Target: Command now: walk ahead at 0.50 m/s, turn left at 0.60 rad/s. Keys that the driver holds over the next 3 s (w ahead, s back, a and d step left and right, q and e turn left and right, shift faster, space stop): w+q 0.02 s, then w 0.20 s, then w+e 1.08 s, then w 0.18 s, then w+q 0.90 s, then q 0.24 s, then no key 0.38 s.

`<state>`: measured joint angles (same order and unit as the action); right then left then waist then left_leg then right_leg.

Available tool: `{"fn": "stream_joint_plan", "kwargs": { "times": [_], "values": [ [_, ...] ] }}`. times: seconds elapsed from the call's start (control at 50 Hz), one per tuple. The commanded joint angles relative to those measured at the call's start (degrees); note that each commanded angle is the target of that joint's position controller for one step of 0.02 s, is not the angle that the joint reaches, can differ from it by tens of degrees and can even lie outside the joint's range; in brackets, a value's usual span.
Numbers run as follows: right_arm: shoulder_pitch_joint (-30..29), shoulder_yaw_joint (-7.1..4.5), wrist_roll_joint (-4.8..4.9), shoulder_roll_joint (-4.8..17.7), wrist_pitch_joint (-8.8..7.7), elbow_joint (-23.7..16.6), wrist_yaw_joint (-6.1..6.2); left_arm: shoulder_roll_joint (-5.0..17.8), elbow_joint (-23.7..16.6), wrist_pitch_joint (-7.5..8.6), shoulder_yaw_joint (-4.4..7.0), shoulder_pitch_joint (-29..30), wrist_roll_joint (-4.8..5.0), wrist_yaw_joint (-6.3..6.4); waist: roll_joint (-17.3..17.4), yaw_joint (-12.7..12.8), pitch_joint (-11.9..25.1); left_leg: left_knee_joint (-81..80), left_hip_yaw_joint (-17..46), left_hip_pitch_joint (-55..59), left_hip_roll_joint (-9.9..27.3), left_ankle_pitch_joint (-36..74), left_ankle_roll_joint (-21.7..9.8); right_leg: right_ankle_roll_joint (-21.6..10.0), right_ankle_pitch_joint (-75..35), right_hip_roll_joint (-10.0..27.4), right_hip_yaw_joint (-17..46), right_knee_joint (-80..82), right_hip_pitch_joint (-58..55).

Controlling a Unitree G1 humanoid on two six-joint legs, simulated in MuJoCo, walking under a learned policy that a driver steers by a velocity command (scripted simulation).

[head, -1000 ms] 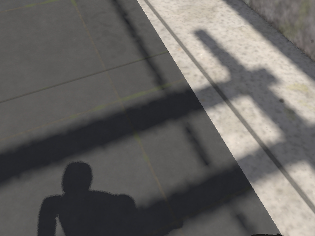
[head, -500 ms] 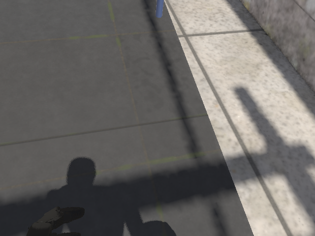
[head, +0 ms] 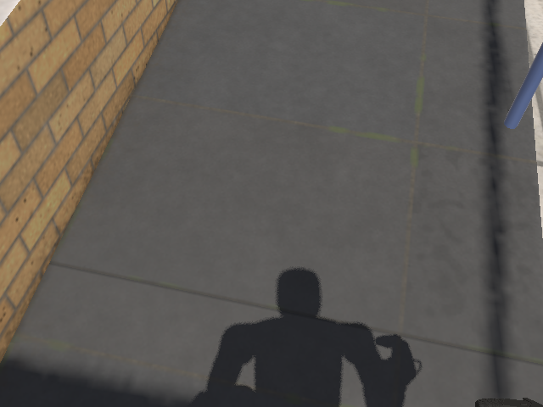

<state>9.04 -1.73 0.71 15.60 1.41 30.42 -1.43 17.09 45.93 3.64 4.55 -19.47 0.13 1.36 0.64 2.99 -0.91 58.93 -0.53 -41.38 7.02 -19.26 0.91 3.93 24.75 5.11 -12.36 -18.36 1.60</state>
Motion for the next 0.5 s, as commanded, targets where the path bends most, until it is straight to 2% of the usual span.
{"fn": "stream_joint_plan", "kwargs": {
  "times": [0.02,0.04,0.06,0.08,0.1,0.12,0.14,0.16,0.18,0.2,0.22,0.24,0.28,0.3,0.32,0.34,0.36,0.4,0.44,0.46,0.48,0.5],
  "values": [
    [0.2,-1.48,0.46,4.3,-0.97,-3.6,-0.83,12.7,-4.8,0.22,2.81,6.2,0.52,-0.39,-7.2,-4.2,-1.8,-8.2,-6.3,14.9,-3.4,-4.4,-2.4,-12.0,-12.7,13.1,3.0,6.7,9.0],
    [5.0,-2.11,0.91,4.3,-1.15,-2.3,-0.91,12.9,-4.4,-0.29,2.66,6.9,0.50,-0.87,-6.8,-7.3,-1.0,-12.8,-8.2,21.1,-6.0,-4.3,-4.1,-11.4,-23.8,12.9,1.0,-0.3,9.8],
    [14.2,-4.04,0.70,7.0,-1.67,0.8,-0.45,11.0,-3.2,-0.51,1.88,5.4,0.41,-0.96,-2.6,-12.0,3.9,-18.6,-9.7,33.1,-11.2,-2.6,-6.5,-10.2,-39.0,9.9,-1.8,-14.7,11.3],
    [21.9,-6.00,1.11,11.5,-1.69,2.4,0.26,7.8,-4.2,-0.30,0.54,3.5,-0.79,-0.66,5.7,-15.2,6.4,-23.0,0.6,44.9,-8.0,0.2,-8.9,-7.3,-28.9,7.7,-2.3,-33.7,21.4],
    [19.7,-5.23,2.46,16.3,-1.09,0.8,0.90,-1.7,-5.8,0.61,-2.51,-1.4,-4.10,-1.71,23.3,-6.7,11.8,-23.8,22.2,53.1,3.6,1.9,-13.9,-4.0,14.1,1.3,2.1,-56.2,37.8],
    [19.2,-5.11,2.26,16.6,-2.16,-2.3,0.88,2.7,-7.8,2.38,-1.42,-1.0,-0.25,-2.40,21.6,-8.7,23.3,-46.8,56.2,55.4,15.1,-25.1,-23.2,-3.4,13.0,-3.4,15.6,-64.6,44.6],
    [20.2,-4.23,2.00,13.3,-3.86,-0.3,0.20,7.8,-10.6,3.02,-0.03,13.1,3.43,-2.09,7.0,-11.8,10.2,-50.9,55.0,50.4,14.4,-32.5,-19.6,-4.2,6.9,-2.5,15.7,-69.0,53.1],
    [19.1,-3.73,0.66,12.3,-4.82,1.8,0.22,4.9,-12.5,3.44,-0.92,18.2,3.07,-1.54,2.8,-10.9,3.5,-47.5,47.0,44.4,14.4,-25.9,-18.2,-5.3,1.5,0.1,15.5,-69.0,57.0],
    [16.0,-2.82,-0.55,10.1,-5.38,2.1,-0.02,2.9,-11.5,3.20,-1.78,16.3,1.25,-1.11,0.8,-8.0,1.3,-44.6,38.5,37.1,12.0,-13.4,-16.5,-5.4,-3.6,2.3,15.7,-66.8,52.9],
    [12.0,-2.01,-1.20,7.6,-5.75,1.7,-0.07,2.7,-10.2,2.74,-1.51,11.2,0.43,-1.06,3.6,-4.2,1.3,-43.3,30.6,32.0,8.9,-4.8,-15.3,-5.7,-7.8,3.5,16.1,-64.8,48.4],
    [9.9,-1.38,-1.23,6.3,-5.72,2.0,0.05,3.0,-9.0,1.94,-1.30,9.1,0.72,-1.65,5.0,-2.2,1.4,-44.5,24.7,29.9,6.9,0.4,-14.5,-5.9,-9.4,3.4,15.6,-64.7,45.7],
    [9.5,-1.05,-1.13,5.6,-5.92,2.9,0.18,2.4,-7.8,1.06,-1.37,7.4,0.87,-2.03,5.0,-1.2,2.2,-45.1,20.4,29.8,6.2,5.7,-14.1,-5.6,-10.5,2.9,14.6,-65.5,45.5],
    [11.0,-0.76,-1.04,5.3,-6.29,5.0,0.67,0.9,-7.5,-0.27,-1.89,8.7,0.72,-2.19,2.3,-1.5,1.5,-46.3,13.3,31.0,5.3,13.3,-13.2,-4.9,-13.2,2.3,13.7,-65.6,49.0],
    [12.2,-0.66,-1.29,5.1,-6.33,6.1,0.93,-0.1,-8.2,-0.65,-2.30,10.6,0.63,-2.20,1.8,-2.1,0.8,-47.1,10.4,31.8,5.0,15.3,-12.6,-4.6,-14.8,2.0,13.4,-64.4,51.2],
    [13.2,-0.69,-1.52,4.9,-6.16,7.1,1.19,-0.6,-9.2,-0.79,-2.65,13.2,0.91,-2.37,1.0,-2.8,0.2,-47.8,7.8,32.9,4.6,16.0,-12.0,-4.2,-16.3,1.6,13.4,-61.9,53.0],
    [14.0,-0.45,-2.15,4.1,-6.18,7.5,1.44,-1.1,-9.7,-0.78,-2.85,14.9,1.28,-2.63,1.2,-3.7,-0.1,-48.3,5.8,34.3,4.4,16.4,-11.7,-3.9,-18.0,0.9,13.4,-59.2,54.1],
    [14.0,-0.59,-2.31,4.5,-6.14,7.9,1.59,-1.1,-10.3,-0.90,-2.98,16.7,1.19,-2.91,1.3,-4.4,-0.3,-48.6,3.2,34.6,4.2,16.9,-11.2,-3.5,-20.2,0.3,13.6,-55.6,53.7],
    [14.8,-0.85,-2.04,5.6,-5.88,9.0,2.07,-2.0,-12.1,-0.89,-3.55,21.9,1.13,-3.69,2.4,-6.2,-1.3,-51.3,0.6,35.6,4.8,18.5,-10.8,-3.1,-21.8,-0.6,10.3,-46.5,51.4],
    [16.5,-1.21,-1.28,6.5,-5.44,10.7,2.54,-3.4,-14.1,-0.85,-4.27,26.8,0.96,-4.38,3.5,-8.3,-3.2,-53.3,-0.6,39.4,6.0,25.1,-10.8,-3.9,-18.8,-1.5,6.9,-39.5,50.9],
    [16.6,-1.42,-0.93,7.2,-5.08,11.4,2.64,-3.9,-14.8,-0.72,-4.55,27.8,0.90,-4.87,4.3,-8.4,-3.3,-52.5,-1.7,42.3,6.7,31.6,-10.5,-4.9,-16.3,-2.0,5.3,-36.7,50.3],
    [15.9,-1.62,-0.65,8.2,-4.78,11.7,2.87,-3.9,-15.3,-0.61,-4.66,27.3,0.56,-5.45,5.2,-7.3,-2.3,-50.1,-3.6,44.0,6.8,43.3,-9.8,-6.4,-12.9,-3.5,3.1,-34.3,47.2],
    [16.1,-1.56,-0.77,8.7,-4.46,12.3,2.98,-3.0,-15.7,-0.71,-4.20,26.6,0.32,-5.55,7.1,-6.2,0.1,-45.7,-5.5,45.8,7.0,62.0,-9.2,-8.0,-9.6,-5.9,0.5,-34.6,42.8]
  ]
}}
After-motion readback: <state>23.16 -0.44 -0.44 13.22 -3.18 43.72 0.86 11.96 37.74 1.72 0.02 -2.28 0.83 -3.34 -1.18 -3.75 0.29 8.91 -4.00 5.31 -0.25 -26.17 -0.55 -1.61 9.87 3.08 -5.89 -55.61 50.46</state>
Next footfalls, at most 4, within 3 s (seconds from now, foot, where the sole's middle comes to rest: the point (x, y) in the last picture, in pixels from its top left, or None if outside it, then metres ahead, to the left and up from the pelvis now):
0.08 left None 0.17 0.14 -0.74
0.58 right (298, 381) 0.53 -0.02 -0.69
1.02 left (242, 255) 0.84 0.13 -0.65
1.48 right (379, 253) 0.86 -0.23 -0.63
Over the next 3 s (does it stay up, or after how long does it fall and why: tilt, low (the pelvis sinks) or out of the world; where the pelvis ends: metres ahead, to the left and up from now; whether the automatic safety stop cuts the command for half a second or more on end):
stays up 1.45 -0.28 0.22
